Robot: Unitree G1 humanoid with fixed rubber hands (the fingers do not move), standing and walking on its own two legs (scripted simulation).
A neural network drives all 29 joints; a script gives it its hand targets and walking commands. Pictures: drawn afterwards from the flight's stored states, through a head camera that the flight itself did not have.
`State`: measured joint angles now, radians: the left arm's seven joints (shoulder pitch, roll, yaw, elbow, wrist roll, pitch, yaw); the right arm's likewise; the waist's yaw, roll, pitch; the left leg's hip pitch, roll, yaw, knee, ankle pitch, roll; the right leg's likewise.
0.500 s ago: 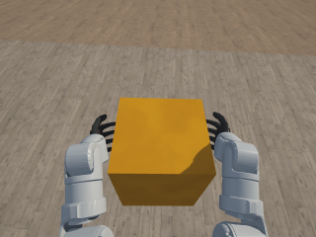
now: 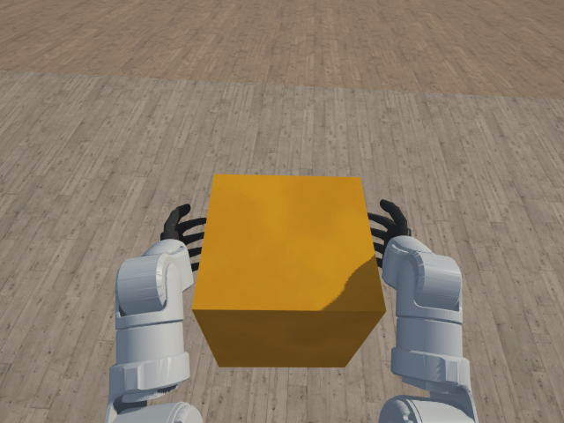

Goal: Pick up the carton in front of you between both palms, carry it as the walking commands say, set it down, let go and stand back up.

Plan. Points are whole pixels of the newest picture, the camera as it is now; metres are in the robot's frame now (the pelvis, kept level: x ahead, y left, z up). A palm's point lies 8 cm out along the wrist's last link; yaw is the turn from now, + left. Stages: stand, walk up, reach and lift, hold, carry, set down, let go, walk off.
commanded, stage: carry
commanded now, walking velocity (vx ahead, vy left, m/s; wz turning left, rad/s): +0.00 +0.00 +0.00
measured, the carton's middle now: (284, 278) +0.33 +0.00 +0.04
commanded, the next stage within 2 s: none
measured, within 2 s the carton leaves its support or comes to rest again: neither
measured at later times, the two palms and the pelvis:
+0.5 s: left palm (182, 189) +0.41 +0.15 +0.15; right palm (377, 174) +0.44 -0.15 +0.16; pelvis +0.10 -0.02 +0.01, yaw +0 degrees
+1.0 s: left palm (217, 72) +0.74 +0.13 +0.19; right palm (364, 74) +0.71 -0.17 +0.20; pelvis +0.38 +0.02 +0.05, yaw -2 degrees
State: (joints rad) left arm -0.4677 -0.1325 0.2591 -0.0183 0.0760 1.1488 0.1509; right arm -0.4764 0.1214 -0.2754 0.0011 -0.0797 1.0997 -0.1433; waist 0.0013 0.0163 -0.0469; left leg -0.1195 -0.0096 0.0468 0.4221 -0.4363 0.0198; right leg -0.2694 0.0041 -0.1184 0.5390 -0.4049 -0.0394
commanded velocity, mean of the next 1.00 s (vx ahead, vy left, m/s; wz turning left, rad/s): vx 0.47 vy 0.00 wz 0.00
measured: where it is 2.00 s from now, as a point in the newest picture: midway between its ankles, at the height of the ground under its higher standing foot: (278, 232)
